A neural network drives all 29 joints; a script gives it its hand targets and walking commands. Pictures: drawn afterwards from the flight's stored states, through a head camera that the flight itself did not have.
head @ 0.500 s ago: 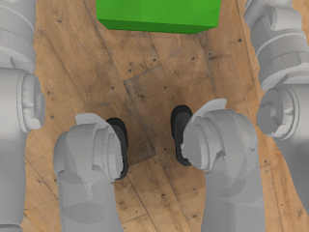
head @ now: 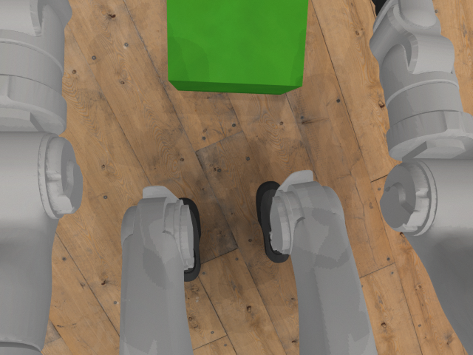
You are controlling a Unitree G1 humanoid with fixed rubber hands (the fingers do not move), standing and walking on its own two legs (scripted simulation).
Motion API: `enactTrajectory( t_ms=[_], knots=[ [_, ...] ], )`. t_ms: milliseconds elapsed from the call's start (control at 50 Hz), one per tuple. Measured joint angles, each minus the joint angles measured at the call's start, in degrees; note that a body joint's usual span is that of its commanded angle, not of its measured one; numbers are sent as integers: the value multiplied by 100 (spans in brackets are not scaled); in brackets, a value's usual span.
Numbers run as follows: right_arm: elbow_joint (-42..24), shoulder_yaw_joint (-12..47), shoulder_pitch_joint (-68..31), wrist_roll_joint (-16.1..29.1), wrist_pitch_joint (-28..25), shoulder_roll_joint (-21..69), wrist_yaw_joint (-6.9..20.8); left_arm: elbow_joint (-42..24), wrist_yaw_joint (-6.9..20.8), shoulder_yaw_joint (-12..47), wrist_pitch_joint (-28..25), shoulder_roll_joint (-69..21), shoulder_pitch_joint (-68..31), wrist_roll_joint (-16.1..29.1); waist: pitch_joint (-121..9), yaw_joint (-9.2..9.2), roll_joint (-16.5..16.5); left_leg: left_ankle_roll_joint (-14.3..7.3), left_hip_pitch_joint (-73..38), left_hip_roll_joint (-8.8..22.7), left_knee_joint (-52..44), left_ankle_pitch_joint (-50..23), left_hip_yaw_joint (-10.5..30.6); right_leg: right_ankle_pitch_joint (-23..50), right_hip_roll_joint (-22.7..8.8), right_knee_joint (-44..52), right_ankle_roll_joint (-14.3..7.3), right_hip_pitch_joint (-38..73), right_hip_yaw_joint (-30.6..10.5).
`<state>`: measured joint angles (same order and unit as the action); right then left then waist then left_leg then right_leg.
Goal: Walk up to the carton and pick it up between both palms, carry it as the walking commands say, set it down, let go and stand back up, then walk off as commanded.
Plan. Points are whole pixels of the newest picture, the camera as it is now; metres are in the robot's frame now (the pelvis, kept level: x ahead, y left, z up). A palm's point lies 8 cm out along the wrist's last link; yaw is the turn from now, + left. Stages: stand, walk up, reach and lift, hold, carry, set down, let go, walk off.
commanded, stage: set down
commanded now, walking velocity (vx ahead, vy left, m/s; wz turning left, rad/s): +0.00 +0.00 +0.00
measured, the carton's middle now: (234, 17) +0.60 -0.04 -0.35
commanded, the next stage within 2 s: let go in 0.92 s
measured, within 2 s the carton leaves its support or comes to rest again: neither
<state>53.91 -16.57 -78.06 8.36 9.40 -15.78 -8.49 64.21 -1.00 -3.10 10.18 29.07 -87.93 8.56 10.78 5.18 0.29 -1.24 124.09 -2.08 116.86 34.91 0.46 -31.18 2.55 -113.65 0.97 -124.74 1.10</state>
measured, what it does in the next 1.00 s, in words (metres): rises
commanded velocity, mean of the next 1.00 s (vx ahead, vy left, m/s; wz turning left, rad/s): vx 0.00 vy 0.00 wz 0.00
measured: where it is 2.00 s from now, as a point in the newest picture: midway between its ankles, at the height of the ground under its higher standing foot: (231, 243)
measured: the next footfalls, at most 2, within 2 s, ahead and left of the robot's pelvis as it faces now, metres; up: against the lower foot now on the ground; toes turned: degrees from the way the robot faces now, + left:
none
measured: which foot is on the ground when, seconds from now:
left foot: down 0.00-1.00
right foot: down 0.00-1.00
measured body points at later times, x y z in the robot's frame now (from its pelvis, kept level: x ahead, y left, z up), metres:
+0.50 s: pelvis +0.01 +0.00 +0.13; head +0.35 +0.02 +0.43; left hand +0.61 +0.20 +0.04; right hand +0.55 -0.22 +0.03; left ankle +0.09 +0.11 -0.39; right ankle +0.11 -0.12 -0.39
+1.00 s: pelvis +0.04 +0.00 +0.25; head +0.36 +0.01 +0.56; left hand +0.60 +0.20 +0.14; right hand +0.54 -0.21 +0.14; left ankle +0.09 +0.11 -0.39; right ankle +0.11 -0.12 -0.39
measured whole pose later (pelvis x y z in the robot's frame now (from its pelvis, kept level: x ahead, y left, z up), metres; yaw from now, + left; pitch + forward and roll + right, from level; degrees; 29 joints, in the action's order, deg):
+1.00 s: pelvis +0.04 +0.00 +0.25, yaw +2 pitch +46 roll -1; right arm 43.6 -24.8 -62.0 -4.2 10.4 -8.0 -2.8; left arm 59.4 5.5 -17.0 10.4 22.7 -73.9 -5.9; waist -1.5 6.0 -1.2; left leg -0.5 85.6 -2.5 55.8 16.1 2.4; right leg -13.7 1.5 -53.3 0.5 -85.6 -0.3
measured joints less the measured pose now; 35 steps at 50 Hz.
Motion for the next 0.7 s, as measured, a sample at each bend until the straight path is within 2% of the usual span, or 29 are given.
enactTrajectory(
  t_ms=[400,700],
  knots=[
    [-669,-369,586,-369,365,244,119,-473,344,-573,306,-146,543,-528,-889,10,-32,66,-1210,-23,-2326,-630,93,563,-20,2283,-42,1237,-57],
    [-909,-511,1076,-571,349,400,313,-497,564,-844,256,-269,908,-795,-1157,62,-96,59,-2634,-35,-4405,-1310,129,1205,-60,4344,-30,2683,-130]
  ],
)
